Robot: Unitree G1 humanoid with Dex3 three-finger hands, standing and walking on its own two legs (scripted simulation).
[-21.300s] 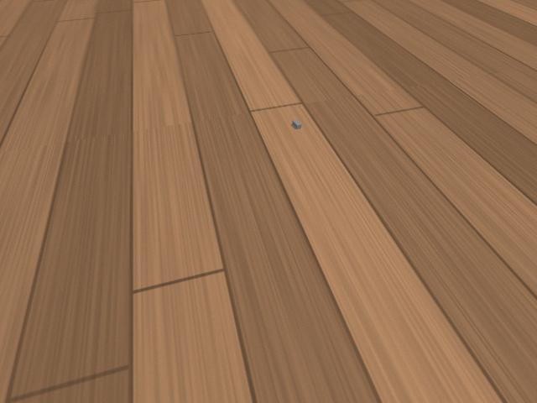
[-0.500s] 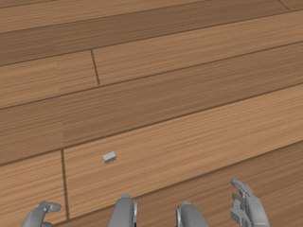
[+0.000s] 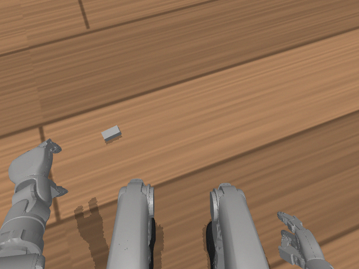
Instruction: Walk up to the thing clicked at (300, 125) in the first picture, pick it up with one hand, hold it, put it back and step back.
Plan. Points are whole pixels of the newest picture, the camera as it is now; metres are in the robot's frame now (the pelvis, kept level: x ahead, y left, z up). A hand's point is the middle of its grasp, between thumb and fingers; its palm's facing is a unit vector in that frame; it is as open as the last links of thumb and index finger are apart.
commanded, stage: rise first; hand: left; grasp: from above
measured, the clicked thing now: (111, 133) +0.54 +0.30 -0.44
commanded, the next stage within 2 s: none
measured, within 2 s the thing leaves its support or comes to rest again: neither
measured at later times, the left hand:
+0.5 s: hand (73, 150) +0.41 +0.35 -0.25, palm faces -0.31 -0.25 -0.92, open 10.5 cm
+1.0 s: hand (85, 143) +0.45 +0.34 -0.30, palm faces -0.32 -0.25 -0.92, open 11.0 cm
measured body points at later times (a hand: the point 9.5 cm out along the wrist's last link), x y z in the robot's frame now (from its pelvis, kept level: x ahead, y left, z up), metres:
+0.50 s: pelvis -0.01 +0.01 -0.10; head +0.21 +0.06 +0.29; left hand +0.43 +0.36 -0.20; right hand +0.04 -0.26 -0.21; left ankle +0.09 +0.13 -0.43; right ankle +0.07 -0.13 -0.43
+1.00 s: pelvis +0.00 +0.00 -0.13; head +0.25 +0.05 +0.24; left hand +0.46 +0.35 -0.25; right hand +0.05 -0.26 -0.25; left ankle +0.09 +0.13 -0.43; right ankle +0.07 -0.13 -0.43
